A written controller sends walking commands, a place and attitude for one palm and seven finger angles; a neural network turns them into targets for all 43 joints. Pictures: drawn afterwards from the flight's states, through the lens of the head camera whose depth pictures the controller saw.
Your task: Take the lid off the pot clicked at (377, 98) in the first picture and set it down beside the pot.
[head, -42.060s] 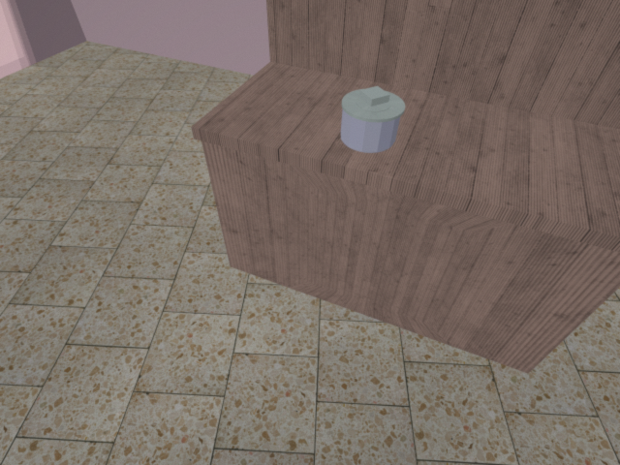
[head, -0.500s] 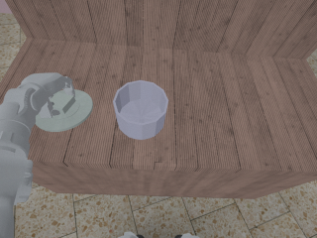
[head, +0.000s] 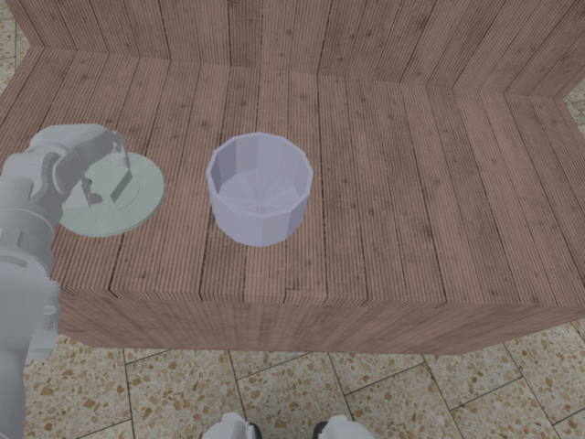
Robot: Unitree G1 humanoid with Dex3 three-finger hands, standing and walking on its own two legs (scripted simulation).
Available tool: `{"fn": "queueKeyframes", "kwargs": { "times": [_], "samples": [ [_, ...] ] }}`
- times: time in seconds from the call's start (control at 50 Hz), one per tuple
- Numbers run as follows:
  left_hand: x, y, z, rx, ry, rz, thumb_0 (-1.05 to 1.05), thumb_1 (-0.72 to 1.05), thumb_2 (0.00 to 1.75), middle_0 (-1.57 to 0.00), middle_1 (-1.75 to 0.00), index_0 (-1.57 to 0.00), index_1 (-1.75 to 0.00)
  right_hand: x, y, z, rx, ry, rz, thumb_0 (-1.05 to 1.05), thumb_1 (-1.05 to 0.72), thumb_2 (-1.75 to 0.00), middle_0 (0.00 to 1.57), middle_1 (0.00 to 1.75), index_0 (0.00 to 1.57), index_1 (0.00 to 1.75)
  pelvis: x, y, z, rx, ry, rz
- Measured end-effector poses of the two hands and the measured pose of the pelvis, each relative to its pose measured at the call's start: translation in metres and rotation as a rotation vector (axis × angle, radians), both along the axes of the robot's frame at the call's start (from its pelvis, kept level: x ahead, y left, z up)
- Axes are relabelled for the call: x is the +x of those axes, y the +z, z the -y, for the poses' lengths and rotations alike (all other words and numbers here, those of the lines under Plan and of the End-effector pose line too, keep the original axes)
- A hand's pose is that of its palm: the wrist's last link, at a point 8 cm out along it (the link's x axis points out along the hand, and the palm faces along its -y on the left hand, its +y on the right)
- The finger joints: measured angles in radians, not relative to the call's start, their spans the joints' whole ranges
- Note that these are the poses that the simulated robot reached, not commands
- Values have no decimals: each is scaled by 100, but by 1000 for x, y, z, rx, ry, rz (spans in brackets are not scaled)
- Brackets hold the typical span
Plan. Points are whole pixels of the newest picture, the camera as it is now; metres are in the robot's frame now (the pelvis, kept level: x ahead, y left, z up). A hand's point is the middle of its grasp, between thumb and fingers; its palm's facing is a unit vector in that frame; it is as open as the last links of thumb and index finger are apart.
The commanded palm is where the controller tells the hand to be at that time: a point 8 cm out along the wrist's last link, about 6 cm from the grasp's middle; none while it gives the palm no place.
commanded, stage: lower the lid onto the table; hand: left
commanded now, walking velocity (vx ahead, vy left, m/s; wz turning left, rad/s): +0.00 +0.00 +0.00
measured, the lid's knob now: (104, 181) +0.49 +0.26 -0.02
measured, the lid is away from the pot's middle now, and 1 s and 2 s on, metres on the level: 0.23 0.24 0.24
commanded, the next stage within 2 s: open the fingers wide in 0.06 s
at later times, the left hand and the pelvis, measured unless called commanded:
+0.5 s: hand (87, 190) +0.46 +0.27 +0.00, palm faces -0.44 -0.07 -0.90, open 8.9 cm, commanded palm +0.49 +0.25 +0.06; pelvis -0.01 +0.01 -0.01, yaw -1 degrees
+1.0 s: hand (84, 192) +0.46 +0.27 +0.00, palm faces -0.45 -0.07 -0.89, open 10.3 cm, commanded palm +0.48 +0.25 +0.06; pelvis +0.00 +0.01 -0.01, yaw +0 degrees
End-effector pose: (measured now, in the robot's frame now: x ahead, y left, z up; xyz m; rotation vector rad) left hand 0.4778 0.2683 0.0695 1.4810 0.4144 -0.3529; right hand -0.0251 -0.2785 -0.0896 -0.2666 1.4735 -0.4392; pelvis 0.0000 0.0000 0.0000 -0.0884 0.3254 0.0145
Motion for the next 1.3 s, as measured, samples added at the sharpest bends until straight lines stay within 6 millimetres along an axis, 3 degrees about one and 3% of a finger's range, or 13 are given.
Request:
{"fn": "queueKeyframes", "kwargs": {
  "times": [0.22,0.44,0.7,1.04,1.3],
  "samples": [
    [0,-7,-3,-27,16,24,1,4,107,-82,-93,-58,-79,-6,-8,-7,15,-11,3,0,-91,-90,20,30,21,30,-7,-9,-4,-8,-8,-22],
    [-10,-8,-2,-2,12,40,2,12,106,-77,-93,-51,-78,3,-15,-19,54,-9,41,0,-91,-90,20,30,21,30,-11,-10,-7,-12,-8,-8],
    [-10,-8,-2,3,8,35,1,14,97,-67,-91,-50,-80,5,-13,-18,45,1,41,0,-91,-90,20,30,21,30,-9,-10,-11,-12,-7,-5],
    [-13,-11,-7,2,8,18,0,0,80,-47,-83,-43,-79,9,-12,-17,49,2,29,0,-91,-90,20,30,20,30,-4,-8,-10,-12,-2,0],
    [-17,-12,-9,-14,7,25,0,-4,73,-40,-82,-38,-79,16,-11,-16,48,13,44,0,-91,-90,20,30,21,30,-4,-7,-8,-10,-2,3]
  ]
}}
